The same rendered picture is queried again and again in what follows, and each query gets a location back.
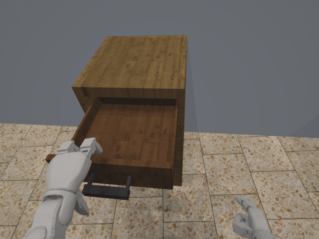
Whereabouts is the drawer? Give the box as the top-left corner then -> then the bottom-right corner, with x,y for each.
45,97 -> 179,190

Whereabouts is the robot right hand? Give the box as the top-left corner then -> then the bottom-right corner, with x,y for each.
232,195 -> 271,239

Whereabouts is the robot left hand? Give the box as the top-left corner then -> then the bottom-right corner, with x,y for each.
46,137 -> 103,215

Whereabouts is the handle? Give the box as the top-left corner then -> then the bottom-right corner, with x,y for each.
82,173 -> 132,200

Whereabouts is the robot left forearm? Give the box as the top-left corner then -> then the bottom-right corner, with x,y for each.
23,189 -> 77,239

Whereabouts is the cabinet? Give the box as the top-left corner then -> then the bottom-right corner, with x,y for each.
72,35 -> 187,186

